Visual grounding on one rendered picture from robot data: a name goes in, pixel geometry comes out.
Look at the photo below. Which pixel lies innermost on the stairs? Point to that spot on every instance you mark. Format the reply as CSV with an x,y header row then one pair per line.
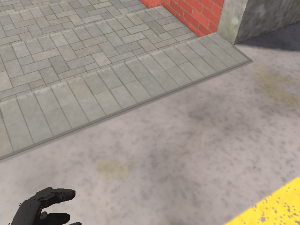
x,y
45,42

